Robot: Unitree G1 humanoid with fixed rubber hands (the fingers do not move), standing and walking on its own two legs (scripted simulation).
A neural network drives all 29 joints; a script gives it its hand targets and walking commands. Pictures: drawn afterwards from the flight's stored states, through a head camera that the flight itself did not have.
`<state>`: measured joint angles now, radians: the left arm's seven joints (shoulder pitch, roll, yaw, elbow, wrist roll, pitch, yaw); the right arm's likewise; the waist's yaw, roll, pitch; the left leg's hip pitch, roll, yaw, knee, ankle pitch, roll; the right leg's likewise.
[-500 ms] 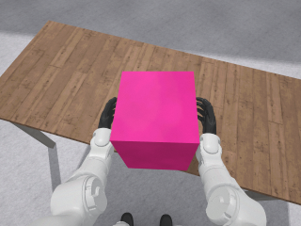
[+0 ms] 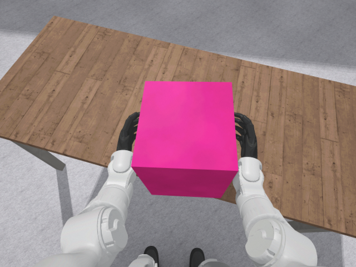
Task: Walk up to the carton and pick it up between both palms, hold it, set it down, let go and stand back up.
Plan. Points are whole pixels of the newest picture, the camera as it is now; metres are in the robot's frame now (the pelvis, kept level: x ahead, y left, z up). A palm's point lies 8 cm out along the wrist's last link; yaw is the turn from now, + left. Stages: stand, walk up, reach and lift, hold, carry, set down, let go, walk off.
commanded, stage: set down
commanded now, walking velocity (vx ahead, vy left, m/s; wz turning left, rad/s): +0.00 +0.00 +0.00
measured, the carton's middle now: (186, 145) +0.40 -0.01 -0.07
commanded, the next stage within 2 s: none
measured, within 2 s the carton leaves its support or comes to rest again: rests again in 0.30 s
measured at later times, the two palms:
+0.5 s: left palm (128, 144) +0.39 +0.14 -0.05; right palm (246, 154) +0.36 -0.15 -0.04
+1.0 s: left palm (127, 141) +0.40 +0.14 -0.05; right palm (246, 153) +0.37 -0.15 -0.04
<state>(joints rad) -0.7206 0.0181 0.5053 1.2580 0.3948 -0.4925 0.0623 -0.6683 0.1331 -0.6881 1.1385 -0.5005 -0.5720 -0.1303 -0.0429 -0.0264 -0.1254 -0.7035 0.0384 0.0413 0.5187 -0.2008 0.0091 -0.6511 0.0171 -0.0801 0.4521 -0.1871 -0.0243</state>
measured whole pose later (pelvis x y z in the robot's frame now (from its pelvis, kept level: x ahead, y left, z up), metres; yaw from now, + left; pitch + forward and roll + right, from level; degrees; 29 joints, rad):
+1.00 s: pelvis -0.02 +0.00 -0.03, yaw -2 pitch +26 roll -2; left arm -0.87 0.11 0.45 1.45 0.29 -0.50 0.09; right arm -0.79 0.06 -0.54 1.31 -0.32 -0.51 -0.13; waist -0.06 -0.01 -0.22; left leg -0.94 0.06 0.05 0.78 -0.29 0.01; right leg -0.90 0.02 -0.06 0.73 -0.28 -0.02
